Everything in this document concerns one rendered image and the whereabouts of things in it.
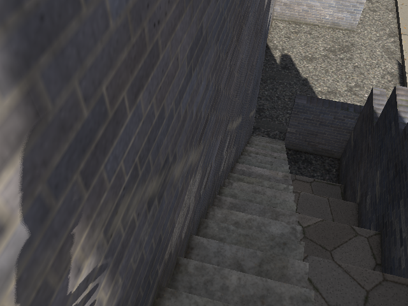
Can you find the stairs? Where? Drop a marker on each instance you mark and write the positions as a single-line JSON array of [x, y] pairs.
[[247, 251]]

